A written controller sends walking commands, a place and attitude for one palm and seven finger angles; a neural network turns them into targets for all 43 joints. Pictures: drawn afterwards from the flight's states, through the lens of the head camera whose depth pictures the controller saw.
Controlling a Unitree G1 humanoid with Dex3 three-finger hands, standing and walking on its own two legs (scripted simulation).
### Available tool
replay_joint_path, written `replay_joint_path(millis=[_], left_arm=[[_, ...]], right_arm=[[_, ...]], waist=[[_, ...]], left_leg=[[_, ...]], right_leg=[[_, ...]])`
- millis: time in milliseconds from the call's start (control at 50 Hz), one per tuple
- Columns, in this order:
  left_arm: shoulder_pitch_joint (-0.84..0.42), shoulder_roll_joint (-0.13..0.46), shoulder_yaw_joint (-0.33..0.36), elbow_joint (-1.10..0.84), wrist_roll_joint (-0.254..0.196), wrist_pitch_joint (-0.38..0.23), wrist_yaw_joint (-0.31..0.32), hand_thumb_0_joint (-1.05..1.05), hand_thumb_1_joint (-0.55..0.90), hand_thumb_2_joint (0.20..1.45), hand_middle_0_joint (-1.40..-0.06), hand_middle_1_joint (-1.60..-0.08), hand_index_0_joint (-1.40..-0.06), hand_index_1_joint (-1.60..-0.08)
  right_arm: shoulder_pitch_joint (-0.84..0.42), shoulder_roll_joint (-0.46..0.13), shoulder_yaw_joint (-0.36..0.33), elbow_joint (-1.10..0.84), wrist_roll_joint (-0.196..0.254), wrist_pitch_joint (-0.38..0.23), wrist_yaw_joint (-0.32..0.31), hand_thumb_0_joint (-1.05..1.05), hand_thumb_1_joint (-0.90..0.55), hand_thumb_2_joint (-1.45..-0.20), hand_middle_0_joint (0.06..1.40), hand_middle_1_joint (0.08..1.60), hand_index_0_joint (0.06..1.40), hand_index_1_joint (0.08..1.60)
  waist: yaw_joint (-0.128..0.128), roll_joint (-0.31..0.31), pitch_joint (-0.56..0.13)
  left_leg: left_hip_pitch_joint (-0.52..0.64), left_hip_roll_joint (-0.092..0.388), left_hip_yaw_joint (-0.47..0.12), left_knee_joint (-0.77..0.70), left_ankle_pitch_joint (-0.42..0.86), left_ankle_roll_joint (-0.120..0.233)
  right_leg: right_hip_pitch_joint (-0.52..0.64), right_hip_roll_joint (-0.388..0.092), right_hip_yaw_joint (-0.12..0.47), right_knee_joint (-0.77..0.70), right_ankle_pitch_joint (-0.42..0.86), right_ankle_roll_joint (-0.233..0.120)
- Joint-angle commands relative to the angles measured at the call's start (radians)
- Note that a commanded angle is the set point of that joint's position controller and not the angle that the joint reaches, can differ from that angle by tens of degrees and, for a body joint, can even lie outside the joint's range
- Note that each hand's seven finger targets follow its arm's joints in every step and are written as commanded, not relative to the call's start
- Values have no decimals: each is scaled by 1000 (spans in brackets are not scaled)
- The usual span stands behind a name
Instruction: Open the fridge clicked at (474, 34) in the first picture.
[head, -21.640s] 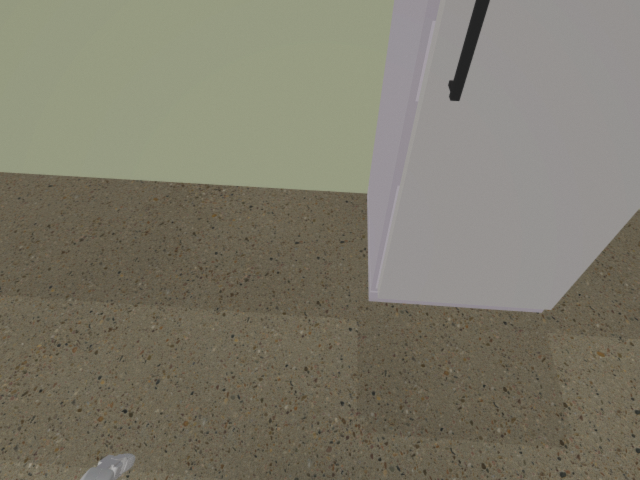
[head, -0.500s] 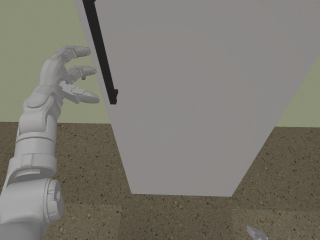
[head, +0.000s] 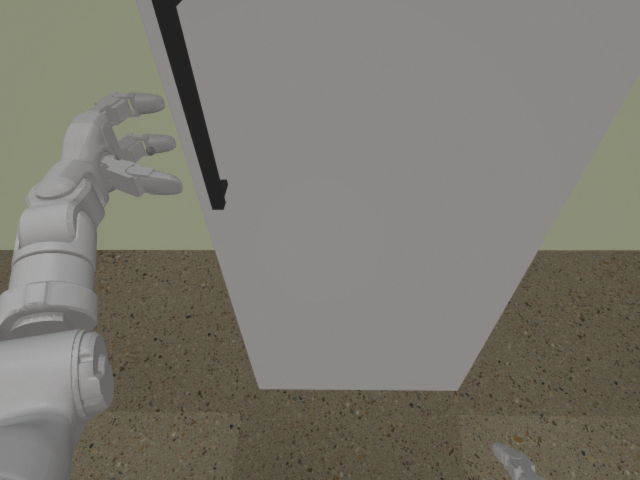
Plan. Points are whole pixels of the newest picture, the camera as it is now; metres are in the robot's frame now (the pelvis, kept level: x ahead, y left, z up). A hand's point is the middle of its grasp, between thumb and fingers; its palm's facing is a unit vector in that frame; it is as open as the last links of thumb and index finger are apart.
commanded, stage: feel for the door with the fingertips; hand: left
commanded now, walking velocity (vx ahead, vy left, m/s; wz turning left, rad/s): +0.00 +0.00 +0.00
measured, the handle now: (200, 115) +0.49 +0.18 +0.23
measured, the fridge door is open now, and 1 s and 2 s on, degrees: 0 0 0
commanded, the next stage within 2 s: slide the fingers in behind the handle in 0.40 s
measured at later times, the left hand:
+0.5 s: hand (189, 151) +0.43 +0.18 +0.22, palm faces +0.02 -1.00 +0.02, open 14.2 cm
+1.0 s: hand (187, 151) +0.43 +0.18 +0.22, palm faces +0.04 -1.00 +0.00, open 14.2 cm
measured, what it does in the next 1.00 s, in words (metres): stands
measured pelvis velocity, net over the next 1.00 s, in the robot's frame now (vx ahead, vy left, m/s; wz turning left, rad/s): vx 0.01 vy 0.00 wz -0.01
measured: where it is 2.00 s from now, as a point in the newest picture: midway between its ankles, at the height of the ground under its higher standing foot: outside the picture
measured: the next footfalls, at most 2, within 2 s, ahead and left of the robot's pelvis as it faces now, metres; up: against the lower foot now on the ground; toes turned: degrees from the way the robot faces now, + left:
none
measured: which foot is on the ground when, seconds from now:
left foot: down 0.00-1.00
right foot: down 0.00-1.00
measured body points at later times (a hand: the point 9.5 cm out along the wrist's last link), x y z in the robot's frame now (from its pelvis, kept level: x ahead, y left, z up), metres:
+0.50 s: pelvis +0.00 +0.01 +0.00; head -0.01 -0.01 +0.45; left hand +0.42 +0.23 +0.23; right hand +0.15 -0.23 -0.10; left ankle -0.01 +0.11 -0.74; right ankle +0.00 -0.09 -0.74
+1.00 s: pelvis +0.01 +0.00 +0.00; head -0.01 -0.01 +0.45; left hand +0.42 +0.23 +0.23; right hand +0.15 -0.24 -0.10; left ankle -0.01 +0.11 -0.74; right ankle +0.00 -0.09 -0.74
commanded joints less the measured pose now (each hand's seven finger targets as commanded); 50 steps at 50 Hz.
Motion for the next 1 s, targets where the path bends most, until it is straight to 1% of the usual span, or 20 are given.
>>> replay_joint_path(millis=[0,60,80,140,160,200,220,240,280,320,340,400,440,500,560,640,720,820,960,980], left_arm=[[-499,225,27,-228,-37,-82,-27,0,-500,300,-300,-1200,-300,-1200],[-580,242,37,-387,-51,-145,-23,0,-500,300,-300,-1200,-300,-1200],[-586,202,12,-404,-53,-153,-22,0,-500,300,-300,-1200,-300,-1200],[-539,162,-11,-338,-58,-133,-12,0,-500,300,-300,-1200,-300,-1200],[-519,154,-4,-290,-61,-114,-4,0,-500,300,-300,-1200,-300,-1200],[-492,151,1,-244,-48,-79,13,0,-500,300,-300,-1200,-300,-1200],[-487,126,-14,-248,-44,-65,21,0,-500,300,-300,-1200,-300,-1200],[-465,163,17,-268,-33,-63,36,0,-500,300,-300,-1200,-300,-1200],[-450,112,-6,-353,-29,-63,53,0,-500,300,-300,-1200,-300,-1200],[-464,90,-13,-395,-34,-69,67,0,-500,300,-300,-1200,-300,-1200],[-435,71,-18,-411,-41,-76,73,0,-500,300,-300,-1200,-300,-1200],[-405,55,-3,-453,-48,-68,90,0,-500,300,-300,-1200,-300,-1200],[-420,101,22,-421,-30,-49,114,0,-500,300,-300,-1200,-300,-1200],[-476,110,5,-397,1,-26,125,0,-500,300,-300,-1200,-300,-1200],[-507,74,-37,-402,9,-19,122,0,-500,300,-300,-1200,-300,-1200],[-492,55,-39,-392,-23,-33,94,0,-500,300,-300,-1200,-300,-1200],[-483,43,-44,-368,-38,-33,74,0,-500,300,-300,-1200,-300,-1200],[-437,100,9,-391,-27,-22,95,0,-500,300,-300,-1200,-300,-1200],[-409,61,-25,-474,-30,-20,96,0,-500,300,-300,-1200,-300,-1200],[-383,77,-1,-480,-32,-16,97,0,-500,300,-300,-1200,-300,-1200]], right_arm=[[-54,-137,-54,-138,1,-54,-21,0,-900,-900,200,300,200,300],[-62,-129,-57,-147,-2,-71,-20,0,-900,-900,200,300,200,300],[-63,-123,-56,-144,-3,-76,-17,0,-900,-900,200,300,200,300],[-59,-125,-54,-122,-1,-80,-15,0,-900,-900,200,300,200,300],[-64,-126,-51,-113,0,-79,-14,0,-900,-900,200,300,200,300],[-63,-129,-51,-105,-2,-74,-11,0,-900,-900,200,300,200,300],[-67,-126,-50,-109,-3,-73,-8,0,-900,-900,200,300,200,300],[-65,-128,-55,-114,-4,-69,-4,0,-900,-900,200,300,200,300],[-80,-117,-55,-134,-7,-68,8,0,-900,-900,200,300,200,300],[-85,-113,-59,-134,-10,-65,11,0,-900,-900,200,300,200,300],[-86,-112,-60,-139,-12,-63,13,0,-900,-900,200,300,200,300],[-109,-107,-58,-141,-12,-57,15,0,-900,-900,200,300,200,300],[-111,-110,-56,-131,-14,-43,9,0,-900,-900,200,300,200,300],[-115,-105,-50,-126,-16,-30,-3,0,-900,-900,200,300,200,300],[-122,-95,-45,-130,-14,-24,-9,0,-900,-900,200,300,200,300],[-108,-100,-51,-133,-15,-32,-14,0,-900,-900,200,300,200,300],[-110,-101,-48,-125,-12,-37,-14,0,-900,-900,200,300,200,300],[-118,-100,-50,-131,-14,-27,-6,0,-900,-900,200,300,200,300],[-135,-100,-53,-150,-12,-23,-2,0,-900,-900,200,300,200,300],[-140,-99,-56,-152,-13,-24,-1,0,-900,-900,200,300,200,300]], waist=[[-17,-73,-260],[-8,28,-377],[-13,52,-385],[-21,17,-308],[-16,10,-251],[-8,3,-223],[-3,26,-228],[11,9,-263],[27,36,-331],[18,-11,-349],[21,-52,-343],[33,-69,-331],[28,-90,-274],[16,-49,-240],[10,35,-255],[4,-53,-314],[4,-58,-288],[25,-34,-284],[25,-42,-297],[36,-40,-308]], left_leg=[[86,-2,-58,-29,178,43],[174,-5,-62,-11,259,39],[203,-3,-63,-6,280,37],[172,2,-68,-10,250,34],[137,2,-72,-22,210,33],[103,1,-79,-36,177,29],[104,-1,-75,-34,195,29],[113,0,-75,-28,231,28],[152,2,-74,-21,315,21],[169,7,-70,-14,336,21],[168,10,-71,-14,352,24],[166,12,-65,-24,338,23],[133,10,-59,-32,285,29],[114,6,-56,-47,236,33],[144,2,-57,-47,237,28],[172,4,-61,-35,290,30],[153,-1,-59,-38,268,30],[132,-5,-50,-37,277,32],[148,0,-47,-39,301,35],[150,-1,-42,-35,300,37]], right_leg=[[67,-34,57,-39,262,5],[97,-30,62,-22,318,-2],[82,-28,59,-20,326,-3],[43,-24,45,-31,277,-2],[25,-23,43,-37,245,-2],[19,-26,38,-38,209,-3],[24,-29,39,-34,226,-5],[52,-29,35,-26,250,-7],[81,-29,35,-7,315,-11],[86,-24,36,-6,336,-7],[96,-22,32,-5,345,-5],[105,-21,36,-7,340,-4],[98,-24,39,-23,304,2],[88,-30,46,-36,270,1],[80,-32,48,-45,256,-5],[114,-26,43,-38,321,-4],[101,-27,41,-37,317,-2],[123,-32,48,-36,337,-1],[140,-31,45,-32,361,0],[147,-31,51,-31,367,1]])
